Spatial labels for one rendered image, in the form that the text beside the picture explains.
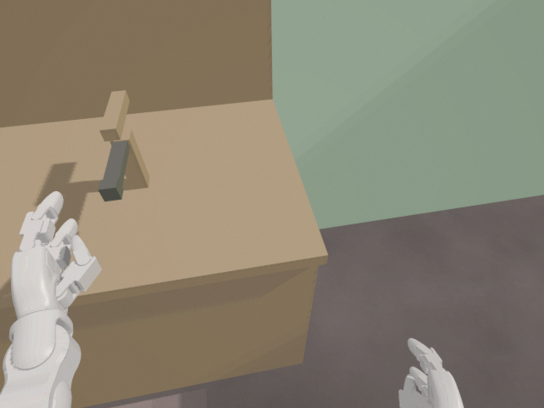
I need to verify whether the tap lever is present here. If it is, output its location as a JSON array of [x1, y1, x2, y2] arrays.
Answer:
[[98, 141, 130, 201]]

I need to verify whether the robot right hand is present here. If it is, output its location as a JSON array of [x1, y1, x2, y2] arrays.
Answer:
[[399, 338, 464, 408]]

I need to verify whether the counter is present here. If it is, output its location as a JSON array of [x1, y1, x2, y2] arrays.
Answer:
[[0, 0, 328, 408]]

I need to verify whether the left robot forearm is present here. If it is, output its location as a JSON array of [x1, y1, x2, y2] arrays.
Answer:
[[0, 309, 81, 408]]

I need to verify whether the robot left hand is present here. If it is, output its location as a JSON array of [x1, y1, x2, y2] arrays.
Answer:
[[11, 191, 102, 319]]

